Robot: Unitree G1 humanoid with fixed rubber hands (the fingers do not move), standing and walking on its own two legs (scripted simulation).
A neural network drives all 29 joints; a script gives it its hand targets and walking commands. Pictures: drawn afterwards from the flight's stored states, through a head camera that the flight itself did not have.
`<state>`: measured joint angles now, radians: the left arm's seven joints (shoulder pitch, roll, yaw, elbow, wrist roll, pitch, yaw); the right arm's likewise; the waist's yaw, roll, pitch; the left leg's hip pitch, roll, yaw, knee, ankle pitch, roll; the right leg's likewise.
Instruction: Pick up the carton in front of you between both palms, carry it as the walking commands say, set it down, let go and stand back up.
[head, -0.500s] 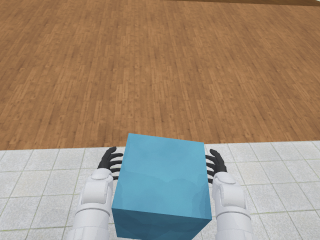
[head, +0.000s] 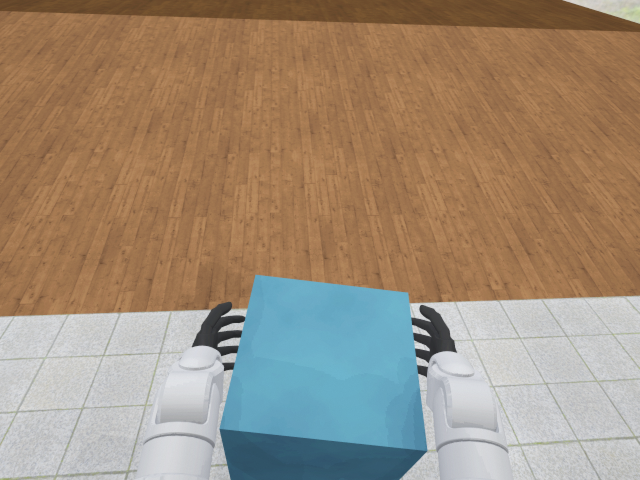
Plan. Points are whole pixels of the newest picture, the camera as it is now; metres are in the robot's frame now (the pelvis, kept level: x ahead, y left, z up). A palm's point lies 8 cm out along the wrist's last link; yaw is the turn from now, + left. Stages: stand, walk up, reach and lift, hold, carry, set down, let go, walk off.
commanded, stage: hold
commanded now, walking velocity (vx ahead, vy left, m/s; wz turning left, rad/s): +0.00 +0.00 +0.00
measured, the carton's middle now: (317, 393) +0.29 +0.00 -0.04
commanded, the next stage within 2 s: carry in 1.00 s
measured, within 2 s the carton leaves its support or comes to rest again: neither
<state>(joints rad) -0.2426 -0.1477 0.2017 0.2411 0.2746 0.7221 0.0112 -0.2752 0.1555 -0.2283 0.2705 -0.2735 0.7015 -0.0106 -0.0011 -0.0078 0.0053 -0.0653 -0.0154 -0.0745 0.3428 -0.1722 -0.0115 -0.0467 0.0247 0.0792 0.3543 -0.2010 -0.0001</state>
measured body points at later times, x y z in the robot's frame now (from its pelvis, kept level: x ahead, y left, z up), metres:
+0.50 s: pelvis -0.02 +0.00 +0.00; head -0.06 +0.01 +0.45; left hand +0.29 +0.15 +0.04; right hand +0.29 -0.15 +0.05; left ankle +0.02 +0.13 -0.75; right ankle +0.00 -0.12 -0.75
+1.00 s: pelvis +0.00 +0.00 +0.00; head -0.05 +0.00 +0.45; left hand +0.29 +0.15 +0.04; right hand +0.30 -0.15 +0.04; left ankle +0.02 +0.13 -0.75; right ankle +0.00 -0.12 -0.75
